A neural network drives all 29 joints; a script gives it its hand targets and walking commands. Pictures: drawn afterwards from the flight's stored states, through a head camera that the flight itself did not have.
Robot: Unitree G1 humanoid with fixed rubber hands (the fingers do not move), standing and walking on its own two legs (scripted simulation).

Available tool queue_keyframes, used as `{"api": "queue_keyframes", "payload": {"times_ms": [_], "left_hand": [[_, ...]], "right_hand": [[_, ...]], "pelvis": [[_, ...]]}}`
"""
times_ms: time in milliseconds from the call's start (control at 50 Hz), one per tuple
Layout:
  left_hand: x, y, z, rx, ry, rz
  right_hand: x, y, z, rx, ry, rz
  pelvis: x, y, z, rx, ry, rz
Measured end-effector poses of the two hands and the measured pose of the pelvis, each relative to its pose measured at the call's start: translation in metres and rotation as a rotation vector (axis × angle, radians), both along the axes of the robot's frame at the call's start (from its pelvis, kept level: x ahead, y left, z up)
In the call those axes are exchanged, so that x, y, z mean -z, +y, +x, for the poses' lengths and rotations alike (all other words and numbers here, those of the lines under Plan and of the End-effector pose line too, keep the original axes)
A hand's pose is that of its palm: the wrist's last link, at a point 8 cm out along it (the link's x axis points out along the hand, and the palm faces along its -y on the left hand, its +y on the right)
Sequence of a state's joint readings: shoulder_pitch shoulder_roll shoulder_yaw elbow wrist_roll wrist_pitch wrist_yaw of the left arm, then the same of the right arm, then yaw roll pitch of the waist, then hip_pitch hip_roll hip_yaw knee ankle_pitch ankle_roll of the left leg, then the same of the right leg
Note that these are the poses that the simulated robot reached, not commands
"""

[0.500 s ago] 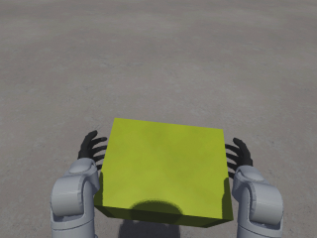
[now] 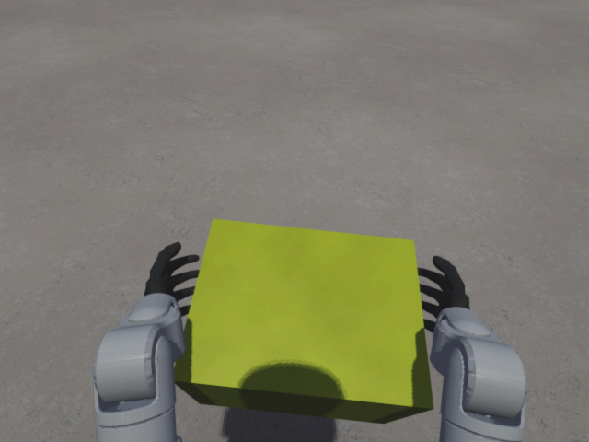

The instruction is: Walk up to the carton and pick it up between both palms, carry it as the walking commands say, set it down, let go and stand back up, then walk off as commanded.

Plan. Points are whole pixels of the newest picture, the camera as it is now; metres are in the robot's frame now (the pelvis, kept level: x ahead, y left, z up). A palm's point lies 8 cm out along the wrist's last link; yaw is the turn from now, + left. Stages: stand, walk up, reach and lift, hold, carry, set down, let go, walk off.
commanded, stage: carry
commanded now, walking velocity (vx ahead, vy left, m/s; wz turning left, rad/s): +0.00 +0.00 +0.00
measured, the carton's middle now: (302, 325) +0.27 +0.00 +0.03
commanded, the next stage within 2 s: hold in 0.54 s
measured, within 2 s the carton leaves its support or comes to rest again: neither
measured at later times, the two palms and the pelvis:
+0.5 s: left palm (163, 303) +0.25 +0.17 +0.11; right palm (450, 318) +0.24 -0.17 +0.11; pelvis +0.00 +0.00 +0.00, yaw +0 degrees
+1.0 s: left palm (164, 295) +0.28 +0.18 +0.07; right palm (416, 278) +0.31 -0.15 +0.09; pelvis +0.02 +0.00 +0.01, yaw +0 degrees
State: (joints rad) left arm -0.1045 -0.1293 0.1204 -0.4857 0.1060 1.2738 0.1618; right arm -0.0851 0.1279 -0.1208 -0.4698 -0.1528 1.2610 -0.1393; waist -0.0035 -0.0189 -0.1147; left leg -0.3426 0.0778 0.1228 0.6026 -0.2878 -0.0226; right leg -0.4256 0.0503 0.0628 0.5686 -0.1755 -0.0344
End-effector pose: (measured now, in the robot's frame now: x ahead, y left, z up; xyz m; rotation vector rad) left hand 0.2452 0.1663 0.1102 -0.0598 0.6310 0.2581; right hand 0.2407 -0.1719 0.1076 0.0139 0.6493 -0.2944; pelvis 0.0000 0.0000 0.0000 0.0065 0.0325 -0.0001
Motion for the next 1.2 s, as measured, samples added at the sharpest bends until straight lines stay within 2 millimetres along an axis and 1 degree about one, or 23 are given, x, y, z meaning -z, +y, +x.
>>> {"api": "queue_keyframes", "payload": {"times_ms": [200, 400, 580, 600, 620, 640, 680, 700, 740, 780, 800, 820, 880, 940, 980, 1020, 1120, 1160, 1200], "left_hand": [[-0.002, -0.001, 0.003, 0.001, 0.004, 0.019], [-0.002, -0.001, 0.001, 0.001, 0.000, 0.013], [0.001, 0.000, 0.003, 0.000, 0.002, -0.001], [0.004, 0.002, 0.006, 0.007, -0.002, 0.010], [0.011, 0.003, 0.011, 0.019, 0.003, 0.027], [0.026, 0.003, 0.018, 0.040, 0.032, 0.056], [0.062, 0.004, 0.029, 0.091, 0.119, 0.113], [0.078, 0.004, 0.030, 0.107, 0.150, 0.119], [0.100, 0.004, 0.024, 0.114, 0.188, 0.103], [0.109, 0.006, 0.019, 0.105, 0.200, 0.091], [0.109, 0.008, 0.018, 0.098, 0.198, 0.093], [0.104, 0.010, 0.019, 0.086, 0.183, 0.097], [0.073, 0.016, 0.031, 0.057, 0.082, 0.133], [0.044, 0.017, 0.039, 0.044, -0.009, 0.152], [0.035, 0.016, 0.039, 0.040, -0.030, 0.146], [0.040, 0.016, 0.035, 0.038, 0.004, 0.134], [0.076, 0.021, 0.015, 0.041, 0.157, 0.094], [0.085, 0.023, 0.009, 0.037, 0.185, 0.085], [0.089, 0.024, 0.007, 0.033, 0.176, 0.086]], "right_hand": [[0.004, -0.001, 0.003, 0.001, 0.004, 0.018], [0.003, -0.001, 0.001, 0.001, 0.001, 0.011], [0.000, 0.000, 0.003, 0.002, 0.002, -0.004], [0.002, 0.001, 0.006, -0.006, -0.002, -0.006], [0.011, 0.002, 0.013, -0.017, 0.005, -0.001], [0.026, 0.002, 0.023, -0.032, 0.036, -0.002], [0.059, 0.001, 0.037, -0.071, 0.126, -0.031], [0.071, 0.001, 0.040, -0.084, 0.149, -0.048], [0.083, 0.001, 0.041, -0.100, 0.147, -0.067], [0.087, 0.004, 0.045, -0.115, 0.122, -0.067], [0.086, 0.007, 0.048, -0.121, 0.103, -0.062], [0.082, 0.009, 0.053, -0.126, 0.077, -0.055], [0.060, 0.017, 0.066, -0.132, -0.032, -0.037], [0.033, 0.018, 0.073, -0.130, -0.121, -0.029], [0.022, 0.017, 0.074, -0.130, -0.138, -0.029], [0.025, 0.017, 0.073, -0.129, -0.105, -0.019], [0.060, 0.021, 0.060, -0.141, 0.046, 0.000], [0.072, 0.023, 0.056, -0.150, 0.079, -0.002], [0.078, 0.023, 0.057, -0.153, 0.073, 0.000]], "pelvis": [[0.000, 0.000, 0.002, 0.000, 0.003, -0.001], [0.000, 0.000, 0.001, 0.000, 0.001, 0.000], [0.000, 0.000, 0.002, 0.000, 0.003, -0.001], [0.000, 0.001, 0.001, 0.000, -0.011, -0.001], [-0.001, 0.001, -0.001, -0.002, -0.030, -0.002], [-0.001, 0.002, -0.003, -0.002, -0.043, -0.003], [-0.001, 0.003, -0.007, -0.003, -0.051, -0.005], [0.000, 0.004, -0.008, -0.004, -0.055, -0.005], [0.001, 0.004, -0.007, -0.006, -0.056, -0.003], [0.000, 0.005, -0.004, -0.006, -0.052, -0.004], [0.000, 0.005, -0.003, -0.006, -0.050, -0.005], [0.000, 0.006, -0.001, -0.006, -0.047, -0.006], [-0.001, 0.007, 0.006, -0.007, -0.037, -0.007], [-0.003, 0.006, 0.014, -0.007, -0.041, -0.006], [-0.004, 0.004, 0.017, -0.008, -0.063, -0.004], [-0.006, 0.003, 0.020, -0.008, -0.083, -0.003], [-0.007, 0.001, 0.016, -0.008, -0.102, -0.001], [-0.007, 0.000, 0.012, -0.008, -0.107, 0.000], [-0.006, -0.001, 0.009, -0.008, -0.111, 0.001]]}}
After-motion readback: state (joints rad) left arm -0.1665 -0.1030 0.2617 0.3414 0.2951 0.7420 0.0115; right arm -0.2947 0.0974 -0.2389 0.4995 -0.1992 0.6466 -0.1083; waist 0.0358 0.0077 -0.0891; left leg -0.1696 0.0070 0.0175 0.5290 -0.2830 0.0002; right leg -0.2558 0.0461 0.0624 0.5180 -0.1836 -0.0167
